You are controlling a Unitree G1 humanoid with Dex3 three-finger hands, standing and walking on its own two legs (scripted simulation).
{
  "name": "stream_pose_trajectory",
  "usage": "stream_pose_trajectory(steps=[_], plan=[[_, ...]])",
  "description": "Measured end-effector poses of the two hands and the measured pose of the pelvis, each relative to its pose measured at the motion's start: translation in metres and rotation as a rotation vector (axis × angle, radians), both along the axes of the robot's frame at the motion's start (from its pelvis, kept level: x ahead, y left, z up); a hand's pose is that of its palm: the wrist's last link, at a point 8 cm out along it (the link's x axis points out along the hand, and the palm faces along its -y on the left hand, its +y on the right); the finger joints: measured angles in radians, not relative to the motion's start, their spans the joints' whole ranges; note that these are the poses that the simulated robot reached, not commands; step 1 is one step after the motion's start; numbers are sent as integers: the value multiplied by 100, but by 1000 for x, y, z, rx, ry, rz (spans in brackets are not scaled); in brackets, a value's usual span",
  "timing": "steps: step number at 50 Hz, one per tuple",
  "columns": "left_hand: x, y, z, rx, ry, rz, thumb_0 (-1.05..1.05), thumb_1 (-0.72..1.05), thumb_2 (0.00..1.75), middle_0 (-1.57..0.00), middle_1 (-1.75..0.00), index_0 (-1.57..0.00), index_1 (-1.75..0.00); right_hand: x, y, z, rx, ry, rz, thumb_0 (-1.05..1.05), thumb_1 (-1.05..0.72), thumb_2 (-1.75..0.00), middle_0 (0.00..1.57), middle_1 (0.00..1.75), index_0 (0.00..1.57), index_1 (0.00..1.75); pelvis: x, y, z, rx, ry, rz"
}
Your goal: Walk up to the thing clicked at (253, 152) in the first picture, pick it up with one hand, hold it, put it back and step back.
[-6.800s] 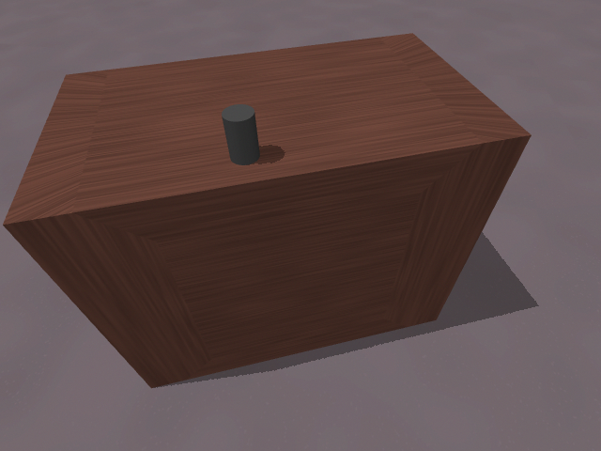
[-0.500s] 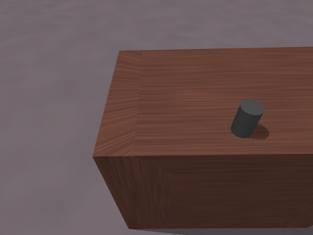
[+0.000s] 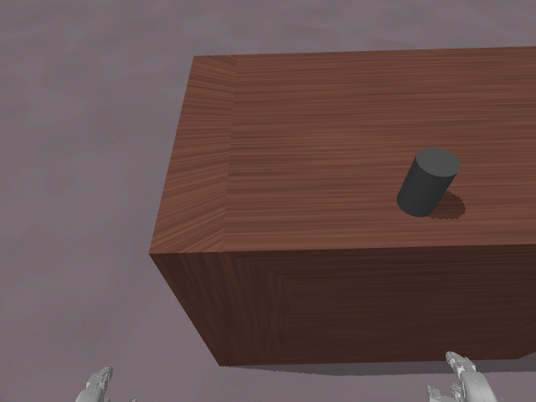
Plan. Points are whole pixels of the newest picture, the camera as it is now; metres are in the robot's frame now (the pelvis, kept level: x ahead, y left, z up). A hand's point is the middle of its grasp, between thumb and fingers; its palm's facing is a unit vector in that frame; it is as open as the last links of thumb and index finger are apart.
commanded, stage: rise first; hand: right
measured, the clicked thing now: (425, 183) +0.42 -0.23 +0.07
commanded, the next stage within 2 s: go down in 1.84 s
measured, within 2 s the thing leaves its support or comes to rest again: neither
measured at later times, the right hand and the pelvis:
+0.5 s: hand (477, 335) +0.21 -0.25 +0.01, palm faces +0.31 +0.88 -0.36, open 17.1 cm; pelvis +0.02 +0.00 +0.00, yaw -1 degrees
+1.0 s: hand out of the picture +0.18 -0.27 +0.12, palm faces +0.40 +0.82 -0.42, open 17.7 cm; pelvis +0.00 +0.00 +0.00, yaw -2 degrees
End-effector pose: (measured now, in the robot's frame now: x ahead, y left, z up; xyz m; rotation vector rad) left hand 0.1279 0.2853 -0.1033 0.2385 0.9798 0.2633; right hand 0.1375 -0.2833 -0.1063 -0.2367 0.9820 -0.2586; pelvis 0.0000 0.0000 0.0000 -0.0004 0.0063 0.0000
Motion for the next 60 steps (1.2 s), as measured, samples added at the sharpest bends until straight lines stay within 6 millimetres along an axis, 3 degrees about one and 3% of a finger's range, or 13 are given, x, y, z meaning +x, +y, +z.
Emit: stream_pose_trajectory(steps=[3, 6, 15, 25, 30, 36, 41, 49, 60], plan=[[26, -5, 7, 4, -85, -10, 1, 59, 56, -8, -12, -7, -12, 24, 0, 13, -11, -119, -15, 1, -57, -55, 10, 12, 10, 13, 0, 0, -1, 0, 25, -1], [39, -9, 13, -1, -128, -10, 0, 45, 41, -7, -9, -6, -8, 32, -6, 31, -34, -204, -27, 1, -42, -41, 9, 9, 8, 9, 5, 0, -1, 3, 34, -4], [43, -25, 20, -35, -190, -37, 0, -2, 16, -6, -5, -6, -4, 23, -19, 72, -113, -322, -39, 0, 6, -16, 6, 6, 6, 6, 20, 2, 1, 4, 13, -15], [61, -42, 28, -68, -274, -92, -1, -42, 6, -7, -5, -6, -5, 41, -11, 142, -187, -612, 16, -1, 45, -6, 5, 5, 5, 6, 25, 4, 2, 0, -25, -24], [55, -35, 25, -79, -265, -65, -1, -48, 4, -7, -5, -6, -5, 33, -18, 172, -243, -698, 28, -1, 53, -4, 4, 6, 5, 6, 26, 4, 2, -2, -38, -29], [44, -20, 23, -50, -236, -47, -1, -52, 4, -7, -5, -6, -5, 24, -18, 194, -283, -772, 43, -1, 58, -3, 4, 6, 5, 6, 19, 4, 1, -4, -60, -29], [42, -26, 27, -56, -255, -76, -1, -53, 4, -6, -5, -5, -5, 21, -9, 213, -299, -863, 93, -1, 60, -2, 4, 6, 5, 6, 12, 6, 2, -5, -68, -33], [35, -19, 29, -49, -278, -52, -1, -54, 4, -6, -4, -5, -5, 5, -20, 245, -389, -965, 109, -1, 60, -2, 5, 6, 5, 6, 4, 5, 1, -3, -82, -34], [25, -29, 26, -79, -296, -59, -1, -55, 4, -6, -4, -5, -4, -1, -16, 272, -440, -1086, 154, -1, 61, -2, 5, 6, 5, 6, -8, 5, 1, -6, -96, -38]])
